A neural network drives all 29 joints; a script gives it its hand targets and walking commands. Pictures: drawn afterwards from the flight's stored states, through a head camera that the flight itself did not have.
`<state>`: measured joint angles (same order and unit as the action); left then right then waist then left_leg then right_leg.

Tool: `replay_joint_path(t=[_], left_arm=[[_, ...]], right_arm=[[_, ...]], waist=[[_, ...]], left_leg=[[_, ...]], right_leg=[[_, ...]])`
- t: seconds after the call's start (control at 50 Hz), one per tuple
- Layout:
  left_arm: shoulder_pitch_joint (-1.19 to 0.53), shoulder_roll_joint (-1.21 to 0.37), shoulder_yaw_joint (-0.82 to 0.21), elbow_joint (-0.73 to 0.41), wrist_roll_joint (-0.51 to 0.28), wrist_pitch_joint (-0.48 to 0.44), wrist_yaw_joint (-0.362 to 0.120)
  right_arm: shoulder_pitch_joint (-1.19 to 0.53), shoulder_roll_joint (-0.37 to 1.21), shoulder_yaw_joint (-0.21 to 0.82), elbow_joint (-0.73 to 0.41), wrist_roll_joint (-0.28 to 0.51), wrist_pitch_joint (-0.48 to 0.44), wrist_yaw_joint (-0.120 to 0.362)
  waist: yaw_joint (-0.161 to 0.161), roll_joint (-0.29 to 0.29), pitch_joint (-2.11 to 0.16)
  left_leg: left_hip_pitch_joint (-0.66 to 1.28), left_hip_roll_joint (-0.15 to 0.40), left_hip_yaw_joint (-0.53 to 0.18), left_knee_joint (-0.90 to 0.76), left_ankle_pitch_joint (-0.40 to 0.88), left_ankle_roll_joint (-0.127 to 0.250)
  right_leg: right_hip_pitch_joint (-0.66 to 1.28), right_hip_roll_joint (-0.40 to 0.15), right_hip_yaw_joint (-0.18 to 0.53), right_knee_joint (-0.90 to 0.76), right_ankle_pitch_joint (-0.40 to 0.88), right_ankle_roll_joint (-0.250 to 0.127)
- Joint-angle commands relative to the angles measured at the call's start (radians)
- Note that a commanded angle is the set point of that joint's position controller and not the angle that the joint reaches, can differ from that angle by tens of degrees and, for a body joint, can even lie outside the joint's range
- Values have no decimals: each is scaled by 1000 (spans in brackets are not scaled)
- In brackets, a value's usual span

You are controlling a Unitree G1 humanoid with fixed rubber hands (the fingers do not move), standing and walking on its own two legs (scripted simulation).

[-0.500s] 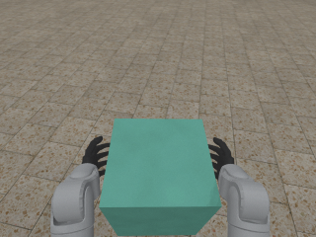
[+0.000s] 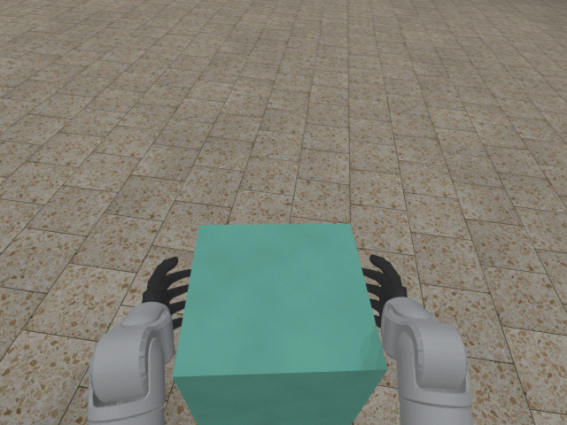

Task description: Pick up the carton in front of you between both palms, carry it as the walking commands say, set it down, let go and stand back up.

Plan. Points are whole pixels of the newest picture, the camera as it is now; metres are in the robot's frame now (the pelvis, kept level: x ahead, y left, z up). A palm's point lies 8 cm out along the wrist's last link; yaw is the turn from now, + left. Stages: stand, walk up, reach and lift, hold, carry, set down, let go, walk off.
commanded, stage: carry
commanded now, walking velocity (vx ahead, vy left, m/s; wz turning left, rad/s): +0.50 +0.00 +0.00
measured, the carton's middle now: (276, 334) +0.27 +0.00 +0.00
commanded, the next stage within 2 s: none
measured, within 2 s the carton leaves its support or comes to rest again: neither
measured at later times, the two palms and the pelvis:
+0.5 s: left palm (206, 145) +0.59 +0.13 +0.10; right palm (359, 149) +0.61 -0.17 +0.09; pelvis +0.34 -0.03 +0.00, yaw +3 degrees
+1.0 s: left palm (208, 76) +0.94 +0.16 +0.07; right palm (321, 79) +0.94 -0.14 +0.08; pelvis +0.67 +0.01 +0.00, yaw +0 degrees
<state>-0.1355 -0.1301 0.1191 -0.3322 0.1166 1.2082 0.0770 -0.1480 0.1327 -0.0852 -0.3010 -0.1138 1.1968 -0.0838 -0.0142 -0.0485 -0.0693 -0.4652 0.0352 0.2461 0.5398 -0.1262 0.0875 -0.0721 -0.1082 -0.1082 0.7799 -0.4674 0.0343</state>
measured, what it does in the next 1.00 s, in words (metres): walks ahead: right foot, then left foot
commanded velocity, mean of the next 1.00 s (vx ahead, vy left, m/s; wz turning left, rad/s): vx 0.50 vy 0.00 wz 0.00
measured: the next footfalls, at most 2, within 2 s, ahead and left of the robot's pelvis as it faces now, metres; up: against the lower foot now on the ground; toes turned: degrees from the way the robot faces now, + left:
right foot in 0.44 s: +0.47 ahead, -0.12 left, +0.00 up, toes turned -10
left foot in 0.92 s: +0.80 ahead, +0.10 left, +0.00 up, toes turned +13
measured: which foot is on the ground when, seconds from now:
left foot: down 0.00-0.46, up 0.48-0.90, down 0.92-1.00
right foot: up 0.00-0.42, down 0.44-0.96, up 0.98-1.00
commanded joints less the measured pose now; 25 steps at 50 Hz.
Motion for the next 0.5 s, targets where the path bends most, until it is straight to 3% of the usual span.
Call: replay_joint_path(t=[0.0, 0.02, 0.04, 0.08, 0.16, 0.22, 0.32, 0.36, 0.4, 0.42, 0.44, 0.46, 0.48], left_arm=[[-461, -923, -754, -86, -408, -13, -259], [-463, -955, -763, -88, -415, -27, -260], [-456, -978, -769, -87, -419, -40, -258], [-423, -1001, -777, -93, -416, -59, -251], [-348, -988, -786, -97, -388, -81, -235], [-352, -949, -788, -136, -385, -74, -228], [-367, -851, -768, -172, -398, -23, -227], [-374, -819, -753, -163, -401, 0, -231], [-370, -804, -734, -140, -398, 17, -234], [-365, -796, -721, -125, -397, 24, -236], [-382, -775, -702, -102, -383, 22, -240], [-365, -804, -705, -77, -397, 21, -242], [-386, -832, -706, -93, -409, 19, -245]], right_arm=[[-395, 948, 699, -73, 412, -19, 267], [-406, 977, 703, -87, 416, -31, 266], [-419, 996, 710, -102, 421, -41, 265], [-407, 1007, 720, -124, 426, -56, 265], [-346, 966, 727, -146, 425, -64, 275], [-338, 917, 726, -175, 426, -57, 275], [-330, 821, 697, -195, 401, -16, 255], [-337, 795, 688, -189, 390, 4, 249], [-361, 774, 685, -188, 389, 23, 245], [-379, 759, 683, -185, 389, 32, 244], [-403, 771, 698, -200, 398, 46, 241], [-423, 771, 697, -198, 402, 48, 244], [-433, 809, 705, -166, 402, 43, 246]], waist=[[-10, 265, -337], [-10, 158, -341], [-4, 106, -330], [1, 141, -335], [1, 172, -273], [0, 181, -201], [-4, 205, -102], [-1, 215, -96], [24, 175, -171], [44, 109, -239], [47, -135, -330], [51, -286, -336], [41, -198, -315]], left_leg=[[729, 368, -599, -281, 163, 136], [686, 347, -506, -257, 262, 106], [627, 325, -430, -271, 283, 71], [578, 290, -331, -313, 208, 35], [580, 264, -234, -366, 191, 55], [582, 231, -171, -377, 225, 47], [577, 210, -106, -367, 319, 18], [587, 212, -81, -306, 429, -4], [519, 159, -1, -59, 524, -49], [374, 130, 2, 139, 386, -73], [75, 33, -34, 454, 120, -122], [-114, -61, -125, 662, -323, -129], [-172, 5, -229, 777, -335, -92]], right_leg=[[-580, 49, 100, 541, 16, -43], [-581, 8, 114, 507, 68, -57], [-556, -20, 117, 433, 121, -61], [-508, -21, 83, 318, 181, -51], [-560, -11, 15, 111, 242, -18], [-571, -1, -27, -63, 326, -8], [-494, 37, -91, -256, 434, -38], [-414, 51, -110, -295, 433, -58], [-146, 124, -184, -353, 370, -67], [65, 67, -106, -346, 306, -67], [304, -220, 352, -438, 112, -197], [349, -329, 632, -586, 239, -266], [329, -322, 523, -555, 400, -257]])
